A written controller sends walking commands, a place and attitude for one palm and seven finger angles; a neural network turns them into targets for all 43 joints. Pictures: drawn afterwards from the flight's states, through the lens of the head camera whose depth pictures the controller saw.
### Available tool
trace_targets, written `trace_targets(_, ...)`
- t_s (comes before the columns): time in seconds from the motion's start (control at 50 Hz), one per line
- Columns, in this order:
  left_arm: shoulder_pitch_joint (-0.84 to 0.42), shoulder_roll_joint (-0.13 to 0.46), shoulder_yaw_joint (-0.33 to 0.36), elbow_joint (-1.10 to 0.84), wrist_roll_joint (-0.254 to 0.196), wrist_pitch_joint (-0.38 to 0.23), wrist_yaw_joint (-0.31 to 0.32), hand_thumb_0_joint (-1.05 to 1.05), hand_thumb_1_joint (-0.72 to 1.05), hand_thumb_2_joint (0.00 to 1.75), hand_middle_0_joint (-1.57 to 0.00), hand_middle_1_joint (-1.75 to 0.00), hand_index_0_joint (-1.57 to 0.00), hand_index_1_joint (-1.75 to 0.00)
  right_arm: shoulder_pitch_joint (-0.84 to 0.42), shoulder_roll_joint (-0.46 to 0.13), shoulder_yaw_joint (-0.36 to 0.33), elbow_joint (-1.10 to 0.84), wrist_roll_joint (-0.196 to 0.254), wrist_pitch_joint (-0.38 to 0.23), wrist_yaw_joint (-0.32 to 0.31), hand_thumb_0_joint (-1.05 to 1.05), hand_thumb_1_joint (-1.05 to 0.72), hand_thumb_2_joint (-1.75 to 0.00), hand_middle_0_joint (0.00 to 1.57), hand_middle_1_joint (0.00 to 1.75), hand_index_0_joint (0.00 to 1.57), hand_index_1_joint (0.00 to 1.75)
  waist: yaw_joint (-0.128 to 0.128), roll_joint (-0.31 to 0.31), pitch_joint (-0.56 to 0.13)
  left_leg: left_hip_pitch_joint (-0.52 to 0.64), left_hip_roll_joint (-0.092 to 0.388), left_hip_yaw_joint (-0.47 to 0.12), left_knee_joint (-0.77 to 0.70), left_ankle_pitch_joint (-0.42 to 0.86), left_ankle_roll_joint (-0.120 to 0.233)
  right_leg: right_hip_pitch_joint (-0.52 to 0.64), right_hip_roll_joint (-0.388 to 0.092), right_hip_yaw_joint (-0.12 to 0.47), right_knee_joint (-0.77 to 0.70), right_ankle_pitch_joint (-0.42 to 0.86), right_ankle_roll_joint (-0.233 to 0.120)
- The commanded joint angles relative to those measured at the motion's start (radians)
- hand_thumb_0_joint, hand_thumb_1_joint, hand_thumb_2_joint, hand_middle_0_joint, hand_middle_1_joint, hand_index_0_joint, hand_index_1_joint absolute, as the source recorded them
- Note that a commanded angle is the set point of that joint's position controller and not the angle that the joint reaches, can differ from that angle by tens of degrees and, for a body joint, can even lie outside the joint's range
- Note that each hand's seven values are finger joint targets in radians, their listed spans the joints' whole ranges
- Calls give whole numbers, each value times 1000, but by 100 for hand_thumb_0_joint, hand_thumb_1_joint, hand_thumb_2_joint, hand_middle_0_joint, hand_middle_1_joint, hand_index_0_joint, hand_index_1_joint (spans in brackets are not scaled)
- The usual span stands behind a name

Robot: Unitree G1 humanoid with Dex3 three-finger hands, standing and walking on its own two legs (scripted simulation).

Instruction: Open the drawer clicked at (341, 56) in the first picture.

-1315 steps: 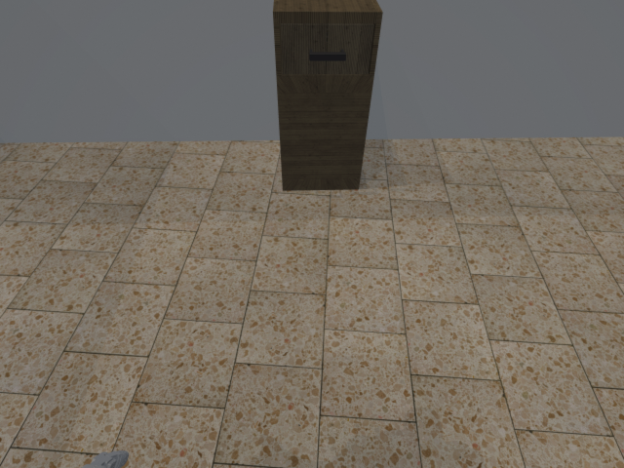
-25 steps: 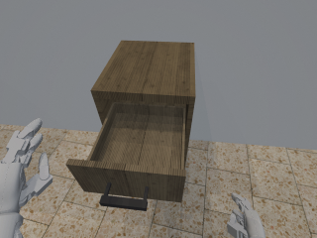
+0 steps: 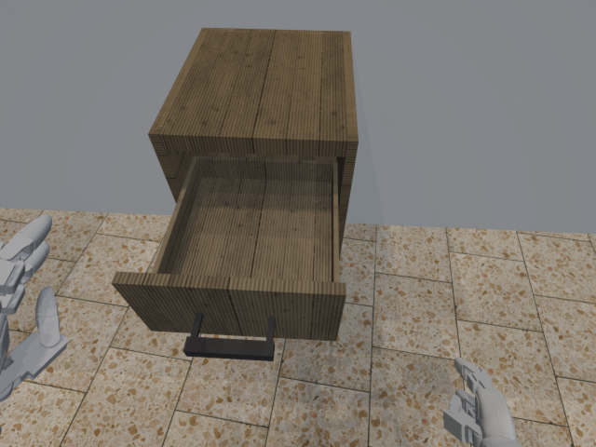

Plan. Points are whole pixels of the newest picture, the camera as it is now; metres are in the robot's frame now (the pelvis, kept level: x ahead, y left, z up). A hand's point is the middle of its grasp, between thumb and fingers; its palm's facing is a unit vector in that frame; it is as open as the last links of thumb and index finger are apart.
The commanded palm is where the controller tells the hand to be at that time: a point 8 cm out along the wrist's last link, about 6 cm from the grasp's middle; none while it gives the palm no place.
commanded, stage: step back with the hand held close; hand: left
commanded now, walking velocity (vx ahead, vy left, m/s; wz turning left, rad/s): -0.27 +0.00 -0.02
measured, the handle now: (232, 334) +0.29 +0.13 -0.08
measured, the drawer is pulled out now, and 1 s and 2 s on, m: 0.29 0.29 0.29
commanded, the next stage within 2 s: stop stepping back and stand still in 0.78 s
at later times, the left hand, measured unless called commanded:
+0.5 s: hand out of the picture +0.14 +0.26 +0.16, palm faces +0.35 -0.82 -0.45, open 7.4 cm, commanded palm +0.07 +0.30 +0.18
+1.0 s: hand out of the picture +0.01 +0.20 +0.17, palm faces +0.28 -0.81 -0.52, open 7.4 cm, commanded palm -0.04 +0.24 +0.18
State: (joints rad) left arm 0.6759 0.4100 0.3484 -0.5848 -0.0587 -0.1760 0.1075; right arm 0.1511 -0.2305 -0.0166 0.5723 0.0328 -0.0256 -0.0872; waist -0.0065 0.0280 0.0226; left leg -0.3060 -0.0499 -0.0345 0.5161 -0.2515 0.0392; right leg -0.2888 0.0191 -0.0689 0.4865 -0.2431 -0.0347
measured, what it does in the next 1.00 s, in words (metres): walks backwards: right foot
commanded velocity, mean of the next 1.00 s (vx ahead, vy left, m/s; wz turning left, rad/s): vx -0.27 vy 0.02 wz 0.00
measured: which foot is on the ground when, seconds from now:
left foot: down 0.00-0.82, up 0.84-1.00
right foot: down 0.00-0.42, up 0.44-0.76, down 0.78-1.00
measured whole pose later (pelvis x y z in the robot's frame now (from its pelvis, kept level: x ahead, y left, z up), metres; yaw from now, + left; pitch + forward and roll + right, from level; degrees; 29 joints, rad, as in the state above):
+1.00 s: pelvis -0.17 -0.04 +0.00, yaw -1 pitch +4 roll +2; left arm 0.74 0.45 0.44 -0.67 -0.05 -0.24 0.11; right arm 0.18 -0.20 0.02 0.61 0.03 -0.05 -0.08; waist -0.01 -0.09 -0.03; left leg -0.46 -0.06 0.04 0.88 -0.42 0.00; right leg -0.22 -0.02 -0.07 0.50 -0.34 -0.05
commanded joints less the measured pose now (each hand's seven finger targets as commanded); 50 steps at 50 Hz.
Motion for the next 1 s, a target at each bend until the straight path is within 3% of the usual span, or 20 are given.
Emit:
trace_targets(0.0,14,148,143,-239,-1,-74,41,0,90,90,-20,-30,-20,-30,-110,-106,-36,-174,-8,-67,-10,0,-90,-90,20,30,20,30,16,53,-170,-4,161,-152,-88,272,22,97,-110,105,-13,167,4)
trace_targets(0.08,3,152,148,-247,6,-78,47,0,90,90,-20,-30,-20,-30,-99,-113,-39,-175,-10,-81,-8,0,-90,-90,20,30,20,30,15,61,-161,-81,173,-161,-110,167,31,111,-100,116,15,106,8)
trace_targets(0.16,-16,142,143,-243,7,-84,53,0,90,90,-20,-30,-20,-30,-86,-113,-37,-179,-11,-89,-3,0,-90,-90,20,30,20,30,7,-3,-129,-148,157,-160,-88,-9,34,81,-119,159,-14,15,-1)
trace_targets(0.26,-54,136,124,-237,4,-91,66,0,90,90,-20,-30,-20,-30,-65,-113,-40,-158,-9,-92,0,0,-90,-90,20,30,20,30,-9,-90,-82,-25,72,-93,109,-175,5,-154,-226,264,-191,-202,-61)
trace_targets(0.3,-64,138,119,-255,6,-93,73,0,90,90,-20,-30,-20,-30,-59,-108,-35,-147,-16,-95,-4,0,-90,-90,20,30,20,30,-9,-76,-86,22,70,-77,113,-160,0,-188,-244,245,-189,-201,-71)
trace_targets(0.34,-57,145,130,-284,11,-99,77,0,90,90,-20,-30,-20,-30,-71,-109,-28,-155,-22,-99,-6,0,-90,-90,20,30,20,30,-4,-11,-92,-25,121,-137,-20,-133,20,-129,-176,182,-99,-139,-37)
trace_targets(0.38,-46,175,162,-303,28,-105,80,0,90,90,-20,-30,-20,-30,-99,-115,-25,-173,-23,-110,-9,0,-90,-90,20,30,20,30,8,166,-111,-204,254,-270,-228,-76,57,56,-57,82,131,-72,19)
trace_targets(0.42,-75,170,158,-328,42,-121,72,0,90,90,-20,-30,-20,-30,-86,-104,-23,-185,-35,-124,-3,0,-90,-90,20,30,20,30,10,214,-109,-362,334,-352,-345,-232,98,153,-10,87,381,-194,32)
trace_targets(0.44,-90,173,167,-334,46,-121,76,0,90,90,-20,-30,-20,-30,-78,-98,-24,-179,-47,-127,-3,0,-90,-90,20,30,20,30,9,208,-96,-363,338,-345,-335,-184,109,126,-11,101,432,-205,30)
trace_targets(0.5,-46,157,151,-314,24,-113,70,0,90,90,-20,-30,-20,-30,-47,-93,-32,-150,-45,-149,8,0,-90,-90,20,30,20,30,24,100,-161,-46,313,-271,-175,288,97,-25,-23,89,300,-238,29)
trace_targets(0.58,-21,134,127,-267,10,-102,38,0,90,90,-20,-30,-20,-30,-48,-106,-29,-114,-44,-163,26,0,-90,-90,20,30,20,30,23,134,-225,190,294,-218,-133,571,86,-72,1,61,195,-201,39)
trace_targets(0.72,-32,189,182,-356,-25,-115,-5,0,90,90,-20,-30,-20,-30,-102,-112,-18,-124,-36,-165,53,0,-90,-90,20,30,20,30,50,188,-322,216,269,-169,-125,488,76,41,17,43,29,-140,29)
trace_targets(0.78,38,245,254,-379,-48,-131,-18,0,90,90,-20,-30,-20,-30,-123,-104,-18,-147,-23,-142,55,0,-90,-90,20,30,20,30,60,105,-338,136,185,-79,-7,260,24,131,-50,41,-186,77,1)
trace_targets(0.82,16,236,243,-371,-56,-134,-11,0,90,90,-20,-30,-20,-30,-118,-90,-26,-151,23,-125,39,0,-90,-90,20,30,20,30,37,-252,-290,3,-20,85,416,-131,-57,89,-315,193,-239,522,-87)
trace_targets(0.84,38,235,246,-315,-48,-126,1,0,90,90,-20,-30,-20,-30,-157,-97,-33,-163,42,-127,25,0,-90,-90,20,30,20,30,47,-322,-223,-168,-66,46,706,-314,-50,66,-388,253,-188,723,-137)
trace_targets(0.86,72,215,246,-243,-40,-113,4,0,90,90,-20,-30,-20,-30,-162,-73,-22,-151,25,-123,14,0,-90,-90,20,30,20,30,43,-280,-184,-261,-34,6,808,-364,-51,72,-396,179,-125,831,-162)
trace_targets(0.88,111,181,233,-192,-28,-98,1,0,90,90,-20,-30,-20,-30,-163,-45,-9,-154,4,-113,14,0,-90,-90,20,30,20,30,23,-213,-152,-287,-7,3,750,-356,-44,90,-375,157,-76,867,-161)
trace_targets(0.92,74,137,187,-147,11,-77,22,0,90,90,-20,-30,-20,-30,-156,-11,25,-145,-9,-70,1,0,-90,-90,20,30,20,30,-35,-123,-87,-213,44,37,418,-252,-40,120,-271,49,-11,865,-92)
trace_targets(0.96,15,137,164,-161,15,-82,43,0,90,90,-20,-30,-20,-30,-123,-59,18,-140,-4,-78,-11,0,-90,-90,20,30,20,30,-51,-66,-82,-84,29,51,6,-57,-35,130,-227,61,88,771,-48)
trace_targets(0.98,0,142,139,-197,13,-79,49,0,90,90,-20,-30,-20,-30,-110,-79,9,-134,-1,-84,-14,0,-90,-90,20,30,20,30,-53,-24,-82,26,50,62,-180,123,-29,122,-207,65,137,620,-23)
